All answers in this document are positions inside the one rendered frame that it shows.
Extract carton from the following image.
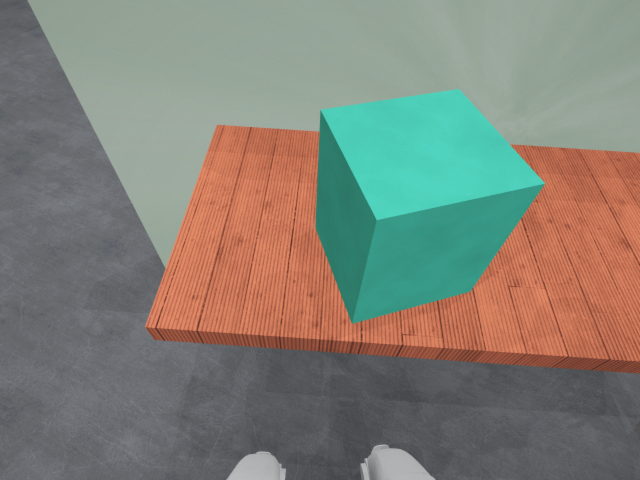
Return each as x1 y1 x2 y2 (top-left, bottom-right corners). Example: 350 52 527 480
315 89 545 324

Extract table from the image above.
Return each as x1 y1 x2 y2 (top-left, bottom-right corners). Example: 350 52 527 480
145 125 640 438

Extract robot left thigh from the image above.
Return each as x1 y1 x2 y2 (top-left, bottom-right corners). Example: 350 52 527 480
226 454 286 480

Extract robot right shin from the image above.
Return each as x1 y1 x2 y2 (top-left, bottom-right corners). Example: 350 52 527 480
371 445 389 454

